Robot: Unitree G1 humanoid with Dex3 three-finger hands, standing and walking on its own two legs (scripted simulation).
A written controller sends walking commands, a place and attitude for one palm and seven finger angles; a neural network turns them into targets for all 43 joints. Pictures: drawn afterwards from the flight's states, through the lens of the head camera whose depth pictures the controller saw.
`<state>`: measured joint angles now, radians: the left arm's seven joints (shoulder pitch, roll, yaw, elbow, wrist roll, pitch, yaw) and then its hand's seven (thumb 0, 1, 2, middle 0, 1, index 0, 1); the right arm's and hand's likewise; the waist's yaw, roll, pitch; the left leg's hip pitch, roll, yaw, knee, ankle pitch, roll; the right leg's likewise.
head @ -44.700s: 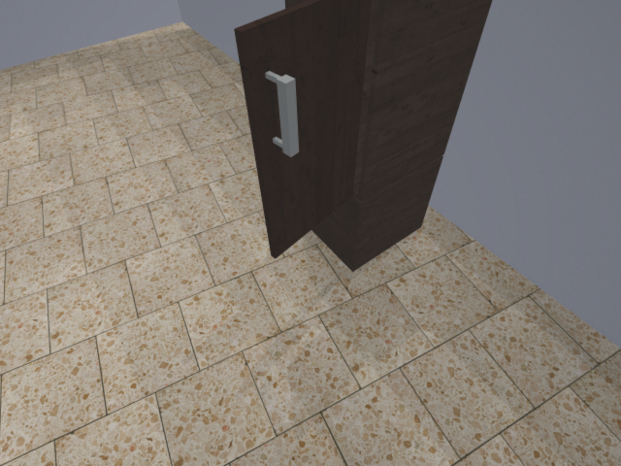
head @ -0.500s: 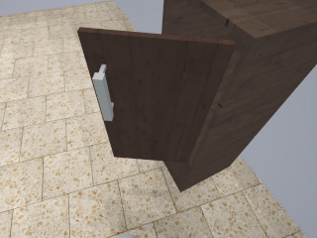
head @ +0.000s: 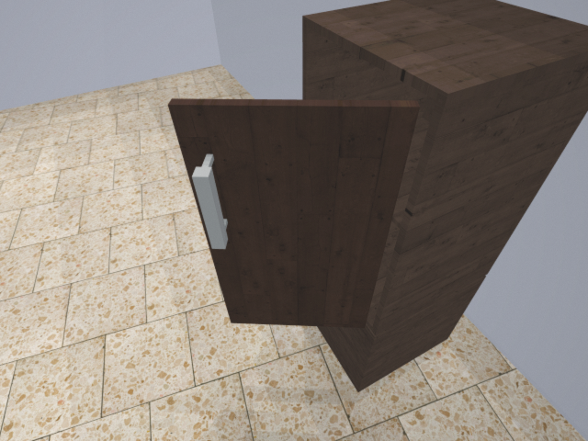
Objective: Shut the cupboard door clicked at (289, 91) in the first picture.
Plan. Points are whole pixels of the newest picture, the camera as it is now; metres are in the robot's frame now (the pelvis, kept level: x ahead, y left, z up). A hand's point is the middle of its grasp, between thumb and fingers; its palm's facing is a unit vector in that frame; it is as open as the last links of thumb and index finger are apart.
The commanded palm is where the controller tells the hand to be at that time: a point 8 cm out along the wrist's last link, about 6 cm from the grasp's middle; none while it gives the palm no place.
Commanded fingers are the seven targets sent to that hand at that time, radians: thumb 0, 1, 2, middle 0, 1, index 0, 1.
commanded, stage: come to a stop and stand still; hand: left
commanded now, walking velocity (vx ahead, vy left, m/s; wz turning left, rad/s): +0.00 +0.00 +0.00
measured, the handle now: (214, 202) +0.44 +0.17 +0.10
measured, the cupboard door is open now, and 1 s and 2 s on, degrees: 59 59 59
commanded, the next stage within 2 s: look again from close up in 0.22 s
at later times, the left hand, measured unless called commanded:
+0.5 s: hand out of the picture +0.01 +0.15 -0.17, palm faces -0.02 -0.99 -0.16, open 7.3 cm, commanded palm none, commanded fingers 0.00 0.90 0.90 -0.20 -0.30 -0.20 -0.30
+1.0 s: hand out of the picture +0.06 +0.17 -0.16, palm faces +0.10 -0.97 -0.21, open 7.3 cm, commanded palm +0.12 +0.20 -0.06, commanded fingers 0.00 0.90 0.90 -0.25 -0.36 -0.25 -0.36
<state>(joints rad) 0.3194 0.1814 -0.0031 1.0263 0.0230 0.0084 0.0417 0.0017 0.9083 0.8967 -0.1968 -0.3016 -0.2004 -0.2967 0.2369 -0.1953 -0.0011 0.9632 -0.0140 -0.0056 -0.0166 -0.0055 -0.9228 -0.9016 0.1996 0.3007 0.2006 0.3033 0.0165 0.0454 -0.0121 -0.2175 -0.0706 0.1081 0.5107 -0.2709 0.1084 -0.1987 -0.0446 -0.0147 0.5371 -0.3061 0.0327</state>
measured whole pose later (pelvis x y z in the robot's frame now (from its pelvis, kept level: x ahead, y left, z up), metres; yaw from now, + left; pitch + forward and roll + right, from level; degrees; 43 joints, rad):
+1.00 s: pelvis +0.02 -0.01 +0.00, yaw +1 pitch +0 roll +0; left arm 0.39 0.17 0.04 0.74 -0.03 0.10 0.07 0.02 0.93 0.90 -0.20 -0.30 -0.21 -0.30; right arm 0.30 -0.16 0.04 1.03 0.02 -0.11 -0.06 0.01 -0.92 -0.90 0.20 0.30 0.20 0.30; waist -0.02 -0.03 0.06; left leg -0.19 -0.06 0.09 0.46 -0.27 0.08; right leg -0.21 -0.03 -0.02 0.58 -0.32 0.02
